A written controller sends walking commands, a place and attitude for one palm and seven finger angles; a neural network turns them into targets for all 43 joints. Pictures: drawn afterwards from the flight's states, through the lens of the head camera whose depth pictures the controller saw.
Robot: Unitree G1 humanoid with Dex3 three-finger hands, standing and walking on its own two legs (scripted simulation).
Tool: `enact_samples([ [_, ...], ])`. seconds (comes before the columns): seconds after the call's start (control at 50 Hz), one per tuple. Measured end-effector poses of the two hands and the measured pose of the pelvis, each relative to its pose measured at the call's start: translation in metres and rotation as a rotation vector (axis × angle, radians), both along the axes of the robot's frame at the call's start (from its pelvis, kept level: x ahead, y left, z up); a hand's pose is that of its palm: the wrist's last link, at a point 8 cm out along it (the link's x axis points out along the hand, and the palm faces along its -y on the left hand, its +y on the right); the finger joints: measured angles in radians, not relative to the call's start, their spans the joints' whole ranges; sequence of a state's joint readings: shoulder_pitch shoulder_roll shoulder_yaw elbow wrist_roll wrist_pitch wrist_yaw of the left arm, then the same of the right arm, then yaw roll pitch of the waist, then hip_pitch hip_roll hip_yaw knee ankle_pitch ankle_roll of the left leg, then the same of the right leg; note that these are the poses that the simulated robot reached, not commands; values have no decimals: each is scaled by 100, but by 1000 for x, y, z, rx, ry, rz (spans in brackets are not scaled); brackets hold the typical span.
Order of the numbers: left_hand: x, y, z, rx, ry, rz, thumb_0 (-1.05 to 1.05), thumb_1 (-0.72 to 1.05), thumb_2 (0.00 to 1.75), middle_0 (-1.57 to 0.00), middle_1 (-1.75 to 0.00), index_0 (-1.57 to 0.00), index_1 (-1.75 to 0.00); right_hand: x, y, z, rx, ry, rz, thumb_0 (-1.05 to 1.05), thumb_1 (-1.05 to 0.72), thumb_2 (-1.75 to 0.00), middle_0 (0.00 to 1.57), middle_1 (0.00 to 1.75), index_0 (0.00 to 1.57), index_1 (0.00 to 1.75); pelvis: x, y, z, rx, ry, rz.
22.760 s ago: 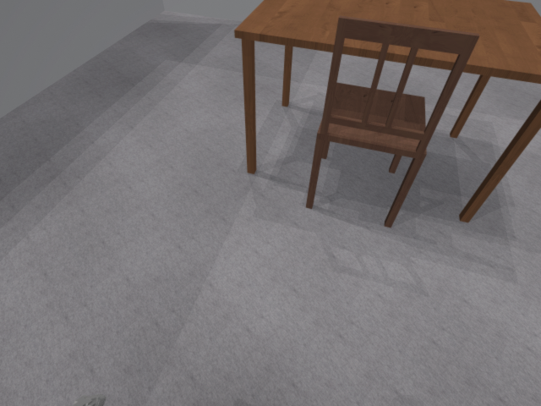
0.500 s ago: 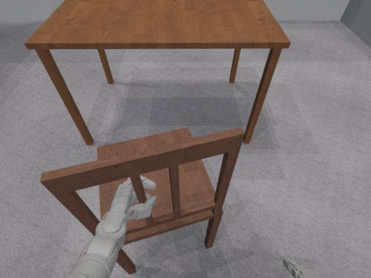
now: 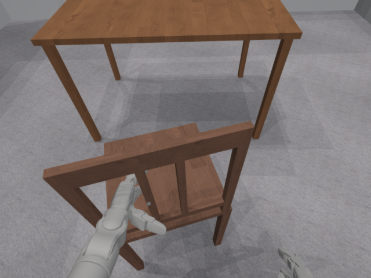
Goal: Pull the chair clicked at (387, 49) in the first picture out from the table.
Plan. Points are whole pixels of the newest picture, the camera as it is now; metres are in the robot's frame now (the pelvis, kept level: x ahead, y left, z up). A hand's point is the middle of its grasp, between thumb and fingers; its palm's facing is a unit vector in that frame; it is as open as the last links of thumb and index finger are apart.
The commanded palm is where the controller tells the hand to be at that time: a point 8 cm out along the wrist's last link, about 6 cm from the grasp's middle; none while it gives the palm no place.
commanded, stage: open the thumb and straighten the fingers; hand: left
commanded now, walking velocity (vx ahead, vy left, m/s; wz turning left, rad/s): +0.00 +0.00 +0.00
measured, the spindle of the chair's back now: (149, 198) +0.32 +0.10 -0.06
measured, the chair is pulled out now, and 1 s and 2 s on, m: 0.60 0.60 0.60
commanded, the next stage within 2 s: draw the fingers out of the gap in 0.08 s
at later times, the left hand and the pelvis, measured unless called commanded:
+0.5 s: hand (142, 234) +0.23 +0.10 -0.04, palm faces -0.10 -0.98 -0.17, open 17.5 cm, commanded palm +0.21 +0.15 -0.01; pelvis +0.00 +0.00 -0.01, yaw +1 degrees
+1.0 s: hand (138, 273) +0.15 +0.10 -0.03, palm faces -0.08 -0.99 -0.15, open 17.5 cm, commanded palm +0.13 +0.15 -0.01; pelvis +0.00 +0.00 -0.02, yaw +2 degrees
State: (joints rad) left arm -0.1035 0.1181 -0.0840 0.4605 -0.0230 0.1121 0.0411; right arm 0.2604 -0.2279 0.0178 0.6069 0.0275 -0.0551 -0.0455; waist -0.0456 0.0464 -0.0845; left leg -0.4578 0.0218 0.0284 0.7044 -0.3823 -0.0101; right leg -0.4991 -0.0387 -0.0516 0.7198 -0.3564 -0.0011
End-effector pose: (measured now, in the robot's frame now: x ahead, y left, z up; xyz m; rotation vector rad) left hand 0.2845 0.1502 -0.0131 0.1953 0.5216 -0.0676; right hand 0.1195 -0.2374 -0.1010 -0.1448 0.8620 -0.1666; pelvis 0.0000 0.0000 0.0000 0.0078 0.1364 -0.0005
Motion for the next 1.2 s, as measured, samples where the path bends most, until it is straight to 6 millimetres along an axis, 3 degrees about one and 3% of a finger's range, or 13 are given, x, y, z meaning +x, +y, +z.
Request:
enact_samples([
  [0.12,-3,0,1,8,-1,-10,-1,-53,20,-5,-14,-5,-14,5,-3,2,-16,-18,8,2,-91,-90,20,30,21,30,1,0,-2,-3,2,8],
  [0.26,-10,-3,-1,-11,0,3,-1,-53,20,-2,-4,-1,-3,9,-10,5,-34,-32,9,2,-91,-90,20,30,21,30,1,-1,-3,1,7,6],
  [0.54,-76,7,-3,0,20,20,-1,-53,20,-1,-1,0,0,32,-7,14,-43,-135,44,2,-91,-90,20,30,20,30,2,-5,-8,-4,-1,25],
  [0.74,-103,10,0,-8,13,28,-1,-53,20,-1,0,0,0,44,4,17,-30,-208,82,2,-91,-90,20,30,21,30,-2,-5,-14,-6,0,37],
  [1.08,-154,3,2,-16,36,39,-1,-53,20,-1,0,0,0,43,10,14,-30,-246,63,2,-91,-90,20,30,21,30,-5,-2,-23,-11,12,43],
  [1.2,-150,12,27,-185,-235,154,-1,-53,20,-1,0,-1,0,43,13,5,-31,-263,79,2,-91,-90,20,30,21,30,-10,-3,-33,-17,37,45],
])
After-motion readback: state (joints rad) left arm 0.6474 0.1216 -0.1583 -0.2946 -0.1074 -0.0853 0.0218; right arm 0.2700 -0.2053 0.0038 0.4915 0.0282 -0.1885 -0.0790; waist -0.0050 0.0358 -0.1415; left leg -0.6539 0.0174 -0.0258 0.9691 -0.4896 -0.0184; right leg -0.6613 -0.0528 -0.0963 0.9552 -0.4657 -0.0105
